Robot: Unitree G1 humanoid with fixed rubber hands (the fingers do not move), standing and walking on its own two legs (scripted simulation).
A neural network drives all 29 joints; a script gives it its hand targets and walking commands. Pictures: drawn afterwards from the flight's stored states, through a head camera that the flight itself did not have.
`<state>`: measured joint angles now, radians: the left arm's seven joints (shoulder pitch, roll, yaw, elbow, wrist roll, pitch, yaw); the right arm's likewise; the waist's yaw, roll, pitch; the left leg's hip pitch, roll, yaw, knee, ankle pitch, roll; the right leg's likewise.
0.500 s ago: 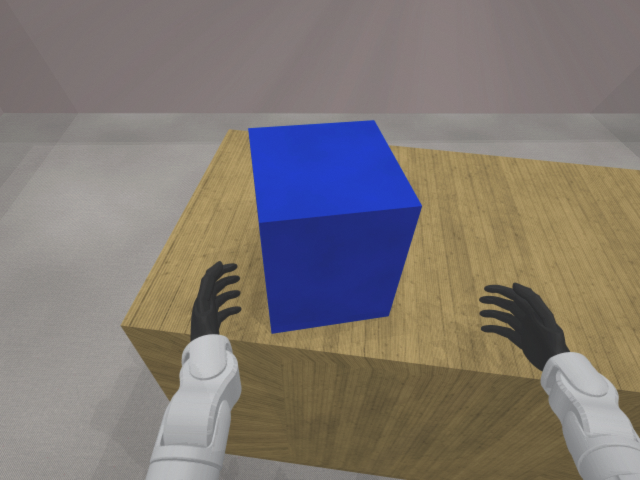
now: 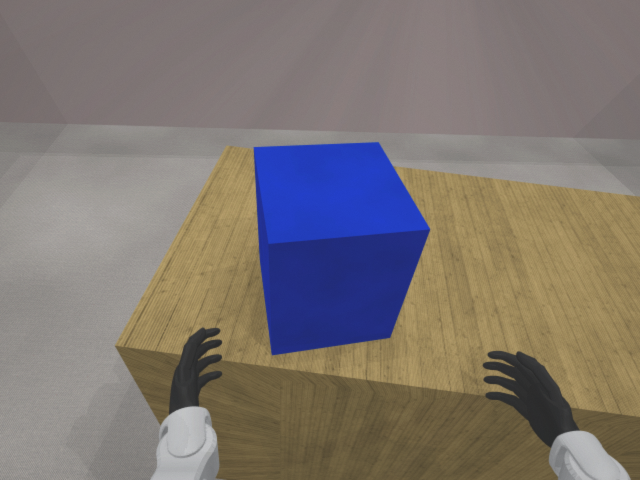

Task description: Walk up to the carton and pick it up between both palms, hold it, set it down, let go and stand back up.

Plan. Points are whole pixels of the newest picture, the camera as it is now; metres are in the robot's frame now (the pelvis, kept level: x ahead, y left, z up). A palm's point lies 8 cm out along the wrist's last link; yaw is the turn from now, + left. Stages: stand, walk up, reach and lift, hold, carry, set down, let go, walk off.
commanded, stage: set down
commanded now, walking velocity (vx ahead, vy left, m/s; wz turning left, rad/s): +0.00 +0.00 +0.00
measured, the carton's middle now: (325, 247) +0.46 +0.03 +0.04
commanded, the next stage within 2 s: let go in 1.06 s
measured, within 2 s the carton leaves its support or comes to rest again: neither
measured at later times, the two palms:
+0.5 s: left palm (154, 432) +0.19 +0.22 -0.03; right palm (510, 463) +0.19 -0.22 -0.03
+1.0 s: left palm (122, 461) +0.16 +0.25 -0.07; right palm out of the picture +0.18 -0.19 -0.06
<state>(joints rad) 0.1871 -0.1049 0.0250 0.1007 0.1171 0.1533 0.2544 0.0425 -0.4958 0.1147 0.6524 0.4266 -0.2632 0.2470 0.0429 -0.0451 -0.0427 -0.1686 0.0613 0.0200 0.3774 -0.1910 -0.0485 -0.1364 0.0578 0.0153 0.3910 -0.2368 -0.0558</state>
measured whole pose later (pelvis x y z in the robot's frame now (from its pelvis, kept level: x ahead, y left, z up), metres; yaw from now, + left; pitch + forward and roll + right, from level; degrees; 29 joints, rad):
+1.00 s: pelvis +0.01 +0.03 +0.00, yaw +1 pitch -4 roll +0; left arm 0.23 0.16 0.02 0.43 0.03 0.11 0.06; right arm 0.18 -0.22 0.00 0.69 0.04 -0.21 0.08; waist 0.02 -0.02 0.07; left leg -0.09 0.03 0.02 0.39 -0.22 -0.01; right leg -0.02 0.02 0.01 0.34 -0.24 -0.01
